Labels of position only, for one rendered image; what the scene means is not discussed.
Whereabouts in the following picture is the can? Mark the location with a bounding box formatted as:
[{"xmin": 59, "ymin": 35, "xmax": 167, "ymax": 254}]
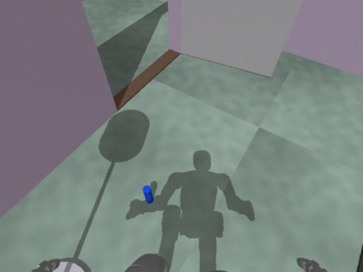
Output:
[{"xmin": 143, "ymin": 185, "xmax": 154, "ymax": 203}]

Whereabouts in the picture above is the right robot hand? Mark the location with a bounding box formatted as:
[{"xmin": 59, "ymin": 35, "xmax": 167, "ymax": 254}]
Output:
[{"xmin": 297, "ymin": 258, "xmax": 328, "ymax": 272}]

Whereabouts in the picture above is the left robot hand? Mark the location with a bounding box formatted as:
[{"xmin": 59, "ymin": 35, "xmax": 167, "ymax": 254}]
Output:
[{"xmin": 31, "ymin": 259, "xmax": 60, "ymax": 272}]

